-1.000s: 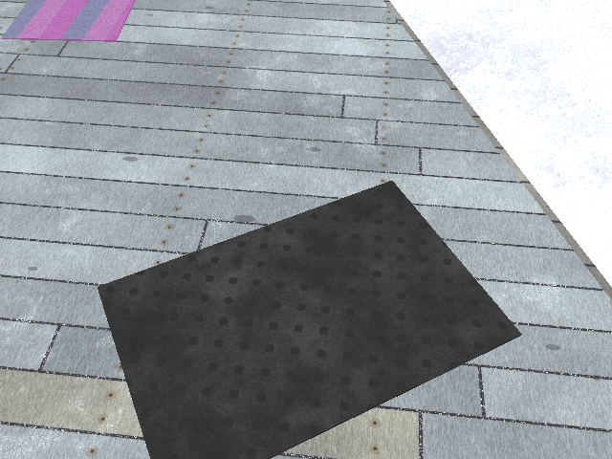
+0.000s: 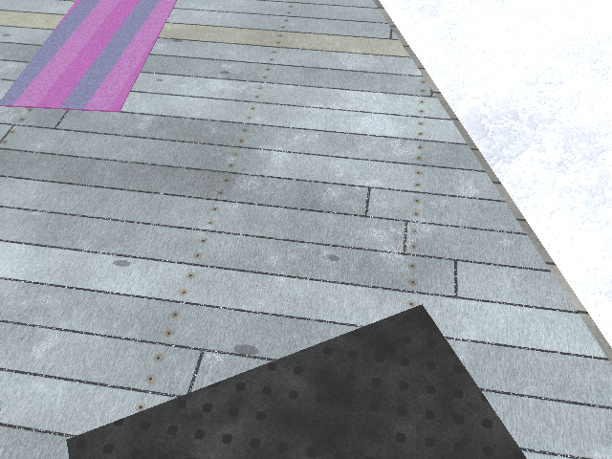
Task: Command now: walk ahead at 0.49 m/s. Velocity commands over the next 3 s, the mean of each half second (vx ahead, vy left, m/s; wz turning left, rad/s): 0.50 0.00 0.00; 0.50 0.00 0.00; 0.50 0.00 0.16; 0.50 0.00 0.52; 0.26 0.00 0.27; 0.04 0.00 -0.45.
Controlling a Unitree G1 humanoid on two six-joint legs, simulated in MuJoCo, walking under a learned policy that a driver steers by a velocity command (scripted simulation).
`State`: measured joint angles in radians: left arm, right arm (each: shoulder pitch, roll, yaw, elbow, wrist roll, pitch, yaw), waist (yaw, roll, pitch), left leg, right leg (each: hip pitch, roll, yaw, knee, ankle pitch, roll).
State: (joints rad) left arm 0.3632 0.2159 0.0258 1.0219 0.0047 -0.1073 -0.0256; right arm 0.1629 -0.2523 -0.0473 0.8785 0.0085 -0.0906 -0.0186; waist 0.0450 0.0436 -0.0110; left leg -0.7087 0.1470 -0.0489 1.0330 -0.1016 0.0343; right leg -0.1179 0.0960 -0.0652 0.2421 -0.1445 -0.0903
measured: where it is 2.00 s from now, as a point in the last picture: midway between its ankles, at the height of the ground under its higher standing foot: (314, 254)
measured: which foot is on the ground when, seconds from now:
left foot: up 0.00-0.26, down 0.28-0.86, up 0.88-1.00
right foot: down 0.00-0.30, up 0.32-0.82, down 0.84-1.00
